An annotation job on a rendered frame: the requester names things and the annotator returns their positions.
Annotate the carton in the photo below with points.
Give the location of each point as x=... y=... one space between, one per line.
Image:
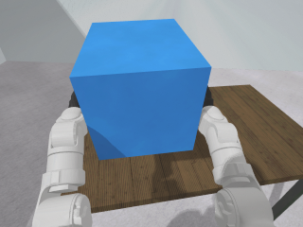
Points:
x=141 y=87

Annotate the right robot upper arm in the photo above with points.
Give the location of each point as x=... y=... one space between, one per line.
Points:
x=242 y=207

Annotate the right robot forearm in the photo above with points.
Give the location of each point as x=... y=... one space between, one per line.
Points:
x=230 y=167

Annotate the left robot hand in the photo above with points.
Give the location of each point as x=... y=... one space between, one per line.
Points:
x=73 y=101

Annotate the left robot forearm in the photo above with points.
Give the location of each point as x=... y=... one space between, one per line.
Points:
x=64 y=168

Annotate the right robot hand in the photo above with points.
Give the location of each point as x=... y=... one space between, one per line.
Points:
x=209 y=101

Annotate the table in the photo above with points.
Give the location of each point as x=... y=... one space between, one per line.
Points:
x=271 y=142

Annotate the left robot upper arm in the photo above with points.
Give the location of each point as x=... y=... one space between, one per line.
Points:
x=73 y=210

